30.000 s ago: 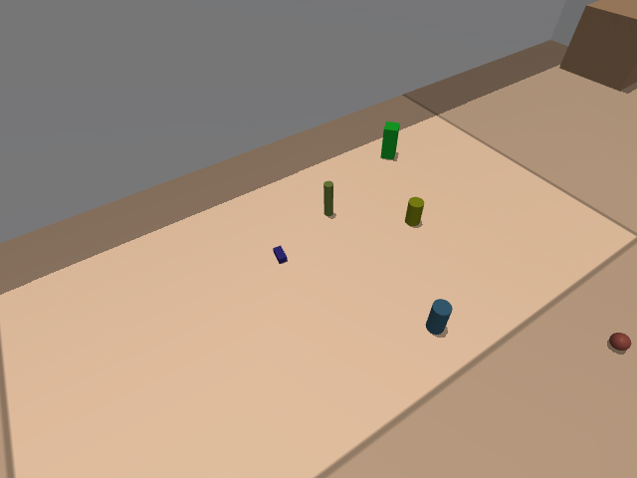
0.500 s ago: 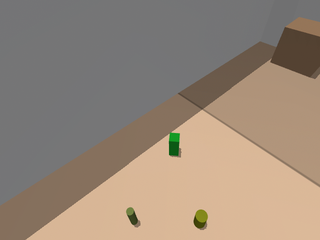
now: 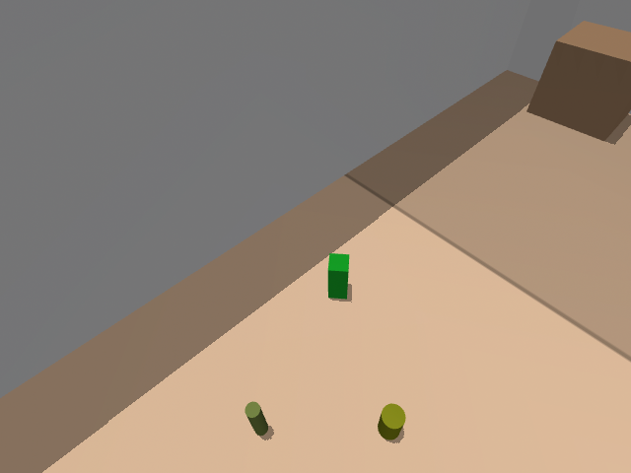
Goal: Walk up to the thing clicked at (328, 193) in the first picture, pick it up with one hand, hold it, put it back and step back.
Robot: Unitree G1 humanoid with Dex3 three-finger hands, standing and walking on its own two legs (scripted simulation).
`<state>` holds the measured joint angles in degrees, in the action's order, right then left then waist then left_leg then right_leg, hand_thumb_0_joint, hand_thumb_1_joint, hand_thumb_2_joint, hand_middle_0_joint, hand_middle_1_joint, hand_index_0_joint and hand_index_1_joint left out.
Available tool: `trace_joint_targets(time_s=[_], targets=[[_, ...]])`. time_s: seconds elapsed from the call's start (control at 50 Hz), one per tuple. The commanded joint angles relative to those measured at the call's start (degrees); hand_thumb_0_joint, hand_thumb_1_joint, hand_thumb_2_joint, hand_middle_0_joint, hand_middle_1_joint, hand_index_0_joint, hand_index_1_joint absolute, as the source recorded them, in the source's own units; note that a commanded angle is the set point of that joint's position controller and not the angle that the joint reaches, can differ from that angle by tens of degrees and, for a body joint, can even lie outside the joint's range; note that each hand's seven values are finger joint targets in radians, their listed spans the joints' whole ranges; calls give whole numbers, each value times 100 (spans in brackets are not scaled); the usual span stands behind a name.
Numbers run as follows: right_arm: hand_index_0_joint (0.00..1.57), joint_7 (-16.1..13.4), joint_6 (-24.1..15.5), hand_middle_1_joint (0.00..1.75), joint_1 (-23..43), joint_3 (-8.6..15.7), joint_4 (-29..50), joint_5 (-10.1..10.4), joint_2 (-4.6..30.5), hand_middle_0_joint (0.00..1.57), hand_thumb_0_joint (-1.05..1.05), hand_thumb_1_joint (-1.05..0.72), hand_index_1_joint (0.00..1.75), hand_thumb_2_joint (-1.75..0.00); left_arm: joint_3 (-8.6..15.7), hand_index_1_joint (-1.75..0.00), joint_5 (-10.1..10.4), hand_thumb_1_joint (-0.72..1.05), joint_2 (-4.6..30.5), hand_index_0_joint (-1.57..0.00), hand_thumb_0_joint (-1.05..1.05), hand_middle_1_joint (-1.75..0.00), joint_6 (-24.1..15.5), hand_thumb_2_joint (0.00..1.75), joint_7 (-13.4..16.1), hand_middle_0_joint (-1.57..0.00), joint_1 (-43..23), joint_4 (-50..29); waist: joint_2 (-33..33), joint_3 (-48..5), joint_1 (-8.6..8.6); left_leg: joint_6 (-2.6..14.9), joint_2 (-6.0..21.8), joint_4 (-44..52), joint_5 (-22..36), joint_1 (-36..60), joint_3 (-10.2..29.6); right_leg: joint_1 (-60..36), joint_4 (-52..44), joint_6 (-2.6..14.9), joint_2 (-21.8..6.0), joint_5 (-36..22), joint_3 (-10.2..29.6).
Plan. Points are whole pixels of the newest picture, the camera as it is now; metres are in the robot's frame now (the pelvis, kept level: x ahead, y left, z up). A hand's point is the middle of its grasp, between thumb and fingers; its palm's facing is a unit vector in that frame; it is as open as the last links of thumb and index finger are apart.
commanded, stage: step back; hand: left
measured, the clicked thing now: (257, 419) +0.40 +0.21 -0.69
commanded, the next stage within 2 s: none
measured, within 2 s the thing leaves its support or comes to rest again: neither
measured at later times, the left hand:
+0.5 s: hand out of the picture +0.04 +0.30 -0.18, palm faces -0.09 -0.93 -0.37, open 7.4 cm
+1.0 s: hand out of the picture -0.09 +0.29 -0.16, palm faces -0.01 -0.92 -0.39, open 7.4 cm
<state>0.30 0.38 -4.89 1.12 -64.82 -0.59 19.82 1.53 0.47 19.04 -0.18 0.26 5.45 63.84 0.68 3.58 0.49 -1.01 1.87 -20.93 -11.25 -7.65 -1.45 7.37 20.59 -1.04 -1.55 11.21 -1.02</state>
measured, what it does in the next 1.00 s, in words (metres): walks backwards: right foot, then left foot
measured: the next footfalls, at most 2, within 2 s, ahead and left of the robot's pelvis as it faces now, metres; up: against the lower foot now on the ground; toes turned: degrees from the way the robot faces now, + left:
right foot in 0.64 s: -0.13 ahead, -0.10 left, +0.00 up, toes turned -2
left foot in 0.98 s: -0.20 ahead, +0.13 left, +0.00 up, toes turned -3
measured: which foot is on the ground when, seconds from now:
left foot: down 0.00-0.66, up 0.68-0.96, down 0.98-1.00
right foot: down 0.00-0.22, up 0.24-0.62, down 0.64-1.00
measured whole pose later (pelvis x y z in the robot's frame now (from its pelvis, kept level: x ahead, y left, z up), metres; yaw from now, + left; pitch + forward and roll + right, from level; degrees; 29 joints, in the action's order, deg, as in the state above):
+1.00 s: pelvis -0.23 +0.03 -0.03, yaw +0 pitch -3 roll +1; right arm -0.9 1.6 -10.6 3.4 -51.3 -1.3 22.6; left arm 3.7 -1.1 21.6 3.0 0.8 6.3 43.5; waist -1.5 10.5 0.0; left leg 0.8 -3.5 -36.6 -20.2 -13.5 1.8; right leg 22.1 39.6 -0.4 -2.6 14.9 0.2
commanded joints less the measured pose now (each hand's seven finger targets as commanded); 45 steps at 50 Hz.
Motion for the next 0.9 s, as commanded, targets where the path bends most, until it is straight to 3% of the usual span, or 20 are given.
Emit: trace_joint_targets(time_s=[0.0,0.08,0.12,0.16,0.18,0.2,0.22,0.24,0.32,0.44,0.48,0.56,0.6,0.62,0.64,0.66,0.7,0.74,0.82,0.88], targets=[[20,-53,34,30,60,313,665,91,1286,20,0,-90,30,-90,422,-30,10,90,1630,-20,0,-30,-27,90,103,-20,-62,-709,-359,-684,8,355,279,-861,1593,-87,308,147,298,601,-755,-2303,716],[20,-17,162,30,-174,392,871,57,1229,20,0,-90,30,-90,485,-30,-109,90,1844,-20,0,-30,62,90,103,-20,-419,-1152,-952,-802,50,314,-288,-2110,-306,-325,131,659,147,1267,-1478,-2063,1390],[20,35,215,30,-527,446,952,33,1197,20,0,-90,30,-90,506,-30,-174,90,1902,-20,0,-30,105,90,103,-20,-704,-1396,-1253,-755,192,424,-336,-2625,-1373,-225,285,1200,312,1421,-1686,-1785,1356],[20,44,167,30,-843,470,980,31,1210,20,0,-90,30,-90,455,-30,-170,90,1735,-20,0,-30,151,90,105,-20,-897,-1555,-1028,-673,328,512,-112,-1773,-92,-279,385,1126,1071,1029,-1215,-1514,928],[20,17,117,30,-755,528,1051,-43,1468,20,0,-90,30,-90,402,-30,-120,90,1479,-20,0,-30,214,90,106,-20,-745,-1588,-4,-483,273,614,551,-626,1520,-555,1078,1152,2031,610,-458,-709,468],[20,4,68,30,-577,614,1134,-104,1889,20,0,-90,30,-90,360,-30,-59,90,1196,-20,0,-30,270,90,138,-20,-591,-1606,1100,-284,167,933,1384,98,2663,-341,2309,1833,3025,316,615,1265,327],[20,-31,12,30,-591,667,1231,-160,2077,20,0,-90,30,-90,379,-30,-105,90,1232,-20,0,-30,312,90,204,-20,-434,-1621,907,-402,127,1173,1659,-115,3517,-237,2503,1946,3779,304,719,2523,1012],[20,-66,11,30,-421,670,1327,-145,2084,20,0,-90,30,-90,371,-30,-101,90,1230,-20,0,-30,336,90,249,-20,-253,-1544,962,-587,109,1309,1829,-59,3414,-209,2663,2022,4372,306,832,2614,1308],[20,-194,-40,30,80,567,1672,-129,1582,20,0,-90,30,-90,425,-30,-70,90,1409,-20,0,-30,326,90,215,-20,201,-1447,701,-578,-182,1277,1190,-489,2848,-50,1602,2148,5178,210,716,1768,1314],[20,-255,-45,30,-643,613,1777,-89,1566,20,0,-90,30,-90,508,-30,-144,90,1343,-20,0,-30,246,90,158,-20,19,-1888,514,-717,212,1673,1466,-816,3296,908,1644,2267,4007,-63,500,2068,1026],[20,-253,-34,30,-700,607,1819,-96,1642,20,0,-90,30,-90,527,-30,-133,90,1284,-20,0,-30,229,90,121,-20,88,-1923,638,-738,244,1593,1406,-841,3186,758,1547,1967,3420,-27,434,1984,820],[20,-195,25,30,-289,595,1998,-82,1757,20,0,-90,30,-90,573,-30,-170,90,1238,-20,0,-30,201,90,48,-20,729,-1691,836,-956,-28,1275,1260,-861,1881,-120,1365,811,1855,145,338,1307,288],[20,-172,89,30,-75,542,2003,-14,1652,20,0,-90,30,-90,612,-30,-228,90,1269,-20,0,-30,158,90,55,-20,1245,-1509,634,-956,-296,860,1076,-1191,1059,-874,1202,-2,628,359,229,276,352],[20,-153,97,30,-130,480,2056,13,1437,20,0,-90,30,-90,699,-30,-304,90,1601,-20,0,-30,114,90,60,-20,1142,-1629,-290,-821,-248,491,502,-1862,134,-1704,869,-165,282,673,-544,116,1713],[20,-182,115,30,46,434,2105,52,1172,20,0,-90,30,-90,831,-30,-225,90,2132,-20,0,-30,122,90,24,-20,761,-1791,-1561,-377,-308,140,-717,-3094,-1872,-2144,259,565,-233,1539,-1690,-304,3011],[20,-245,162,30,56,509,2021,-3,1315,20,0,-90,30,-90,837,-30,-289,90,2297,-20,0,-30,75,90,48,-20,407,-2040,-1501,-114,-327,67,-690,-4379,-2538,-1912,874,1368,-263,2030,-2214,-775,3544],[20,-212,171,30,-412,510,1819,79,1387,20,0,-90,30,-90,715,-30,-201,90,1766,-20,0,-30,55,90,116,-20,-164,-2217,-686,11,34,99,-856,-5057,-1835,-1819,1250,1379,110,1608,-1455,-1553,2193],[20,-243,102,30,-626,447,1731,121,1371,20,0,-90,30,-90,696,-30,-243,90,1595,-20,0,-30,78,90,142,-20,-262,-2279,-969,-96,91,30,-937,-4943,-1599,-1971,1037,918,448,1322,-1050,-2020,1495],[20,-241,82,30,-507,399,1837,75,1312,20,0,-90,30,-90,640,-30,-262,90,1405,-20,0,-30,129,90,165,-20,321,-2306,-977,-352,-297,-75,-758,-3612,-1847,-2161,710,-256,700,1411,-1111,-2220,1458],[20,-211,42,30,-621,391,1886,17,1213,20,0,-90,30,-90,644,-30,-234,90,1555,-20,0,-30,176,90,155,-20,437,-2344,-1265,-577,-292,39,-428,-2051,-1735,-1637,426,-484,937,1304,-1203,-2279,1580]])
